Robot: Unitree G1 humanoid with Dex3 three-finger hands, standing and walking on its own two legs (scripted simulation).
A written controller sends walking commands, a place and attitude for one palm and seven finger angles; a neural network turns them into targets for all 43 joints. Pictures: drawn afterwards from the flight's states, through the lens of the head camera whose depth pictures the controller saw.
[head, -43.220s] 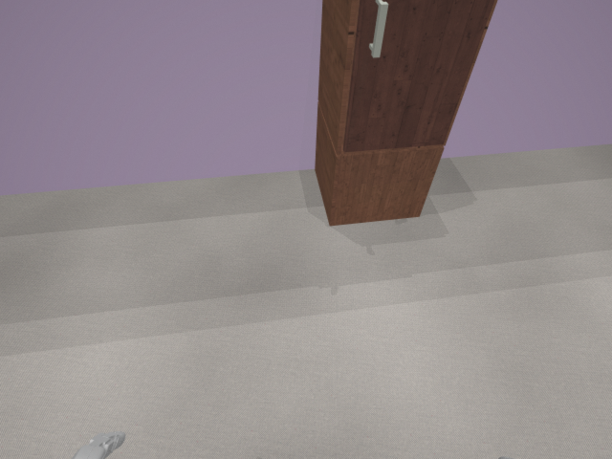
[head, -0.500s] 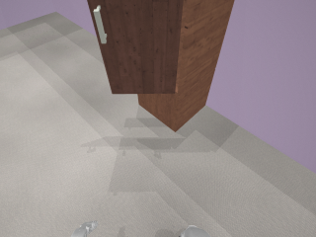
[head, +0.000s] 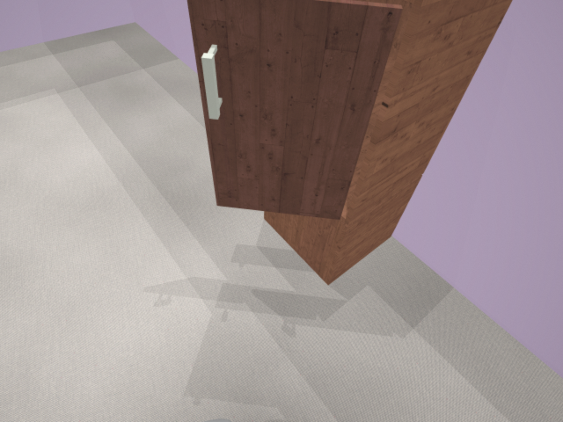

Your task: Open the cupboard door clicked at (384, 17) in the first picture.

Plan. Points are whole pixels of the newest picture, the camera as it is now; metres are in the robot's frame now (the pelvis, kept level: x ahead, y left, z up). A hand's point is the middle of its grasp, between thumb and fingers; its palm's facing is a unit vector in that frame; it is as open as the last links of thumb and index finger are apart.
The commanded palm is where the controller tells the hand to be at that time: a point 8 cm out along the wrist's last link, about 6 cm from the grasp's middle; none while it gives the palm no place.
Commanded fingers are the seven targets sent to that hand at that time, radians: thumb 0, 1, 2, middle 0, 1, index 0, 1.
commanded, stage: take the last steps up to it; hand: left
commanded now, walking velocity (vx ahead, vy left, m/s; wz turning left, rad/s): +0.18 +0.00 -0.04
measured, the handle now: (213, 83) +0.71 +0.21 +0.10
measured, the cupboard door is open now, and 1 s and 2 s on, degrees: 45 45 45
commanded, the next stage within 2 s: come to a stop and stand still in 0.12 s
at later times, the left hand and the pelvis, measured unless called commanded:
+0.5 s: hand (199, 386) +0.19 +0.15 -0.15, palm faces +0.02 -0.97 -0.24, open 7.3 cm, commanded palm none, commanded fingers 0.00 0.90 0.90 -0.20 -0.30 -0.20 -0.30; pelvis +0.12 -0.03 +0.01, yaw +0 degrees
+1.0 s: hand out of the picture +0.10 +0.21 -0.16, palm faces +0.02 -0.98 -0.19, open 7.4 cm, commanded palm none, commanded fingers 0.00 0.90 0.90 -0.20 -0.30 -0.20 -0.30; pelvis +0.09 +0.02 +0.02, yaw -2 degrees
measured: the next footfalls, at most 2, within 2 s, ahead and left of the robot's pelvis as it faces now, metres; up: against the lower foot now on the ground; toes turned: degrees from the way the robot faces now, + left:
right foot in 0.32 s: +0.18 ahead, -0.14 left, +0.00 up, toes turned -8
left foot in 0.70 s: +0.16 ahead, +0.12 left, +0.00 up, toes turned +3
